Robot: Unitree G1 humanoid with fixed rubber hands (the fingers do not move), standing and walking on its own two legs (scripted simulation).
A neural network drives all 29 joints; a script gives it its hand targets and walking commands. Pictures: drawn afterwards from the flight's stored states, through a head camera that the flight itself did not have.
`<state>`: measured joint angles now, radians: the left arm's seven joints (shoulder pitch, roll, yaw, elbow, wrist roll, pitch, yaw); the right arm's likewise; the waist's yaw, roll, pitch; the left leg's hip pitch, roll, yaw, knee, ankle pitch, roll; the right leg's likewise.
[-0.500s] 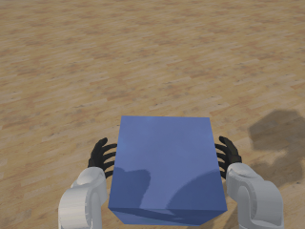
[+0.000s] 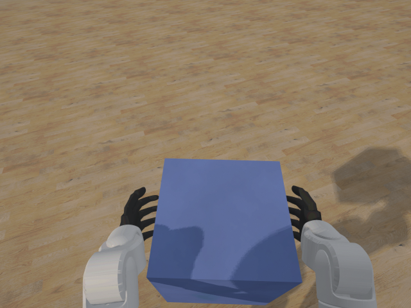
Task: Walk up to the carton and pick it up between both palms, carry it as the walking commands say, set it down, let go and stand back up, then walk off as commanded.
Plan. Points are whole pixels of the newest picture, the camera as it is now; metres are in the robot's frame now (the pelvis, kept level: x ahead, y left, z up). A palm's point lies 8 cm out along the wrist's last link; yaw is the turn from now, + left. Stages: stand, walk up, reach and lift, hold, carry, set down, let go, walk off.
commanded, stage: carry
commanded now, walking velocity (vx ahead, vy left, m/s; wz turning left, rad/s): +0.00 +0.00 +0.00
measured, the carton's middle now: (218, 237) +0.27 +0.00 +0.01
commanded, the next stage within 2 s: none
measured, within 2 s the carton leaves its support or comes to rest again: neither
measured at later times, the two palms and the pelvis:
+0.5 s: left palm (131, 230) +0.24 +0.15 +0.10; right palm (312, 230) +0.23 -0.15 +0.09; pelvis -0.01 +0.00 +0.00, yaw +0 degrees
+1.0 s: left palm (140, 273) +0.18 +0.13 +0.08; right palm out of the picture +0.12 -0.17 +0.07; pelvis -0.11 +0.03 -0.01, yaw -10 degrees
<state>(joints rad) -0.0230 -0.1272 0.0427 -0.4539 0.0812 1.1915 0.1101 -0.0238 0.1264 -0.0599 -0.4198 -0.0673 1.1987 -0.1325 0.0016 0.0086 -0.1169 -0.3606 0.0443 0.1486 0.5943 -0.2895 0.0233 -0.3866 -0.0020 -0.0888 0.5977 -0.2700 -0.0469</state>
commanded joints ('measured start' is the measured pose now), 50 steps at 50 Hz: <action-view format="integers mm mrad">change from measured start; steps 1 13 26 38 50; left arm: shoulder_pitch -405 -473 -384 -411 -374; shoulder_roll -644 -859 -764 -831 -868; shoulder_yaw -447 -689 -624 -597 -645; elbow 168 -254 -251 -212 -282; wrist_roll -176 -361 -326 -322 -335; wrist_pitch -75 -119 56 49 -8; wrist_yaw -117 -101 -85 -125 -115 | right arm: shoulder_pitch -484 -518 -417 -562 -493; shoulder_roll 629 870 758 864 873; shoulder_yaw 512 720 657 724 714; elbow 62 -322 -293 -325 -394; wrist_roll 195 354 320 359 383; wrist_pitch -85 -137 34 22 -34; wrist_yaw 137 126 109 133 134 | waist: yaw -4 -5 1 11 -11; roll -62 -41 93 -217 252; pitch -173 -239 -115 -58 -291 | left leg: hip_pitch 116 158 142 53 446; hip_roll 107 149 284 -56 541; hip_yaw -127 -95 -93 -88 -249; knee -154 -29 -46 555 -180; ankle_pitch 78 233 282 -242 856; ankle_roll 3 -15 46 -11 249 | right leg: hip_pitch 90 55 -154 -294 -298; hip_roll -130 -150 -66 -219 44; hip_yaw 147 144 107 494 97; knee -206 -73 89 -515 568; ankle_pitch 165 455 51 -256 -335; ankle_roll -12 -9 22 -36 92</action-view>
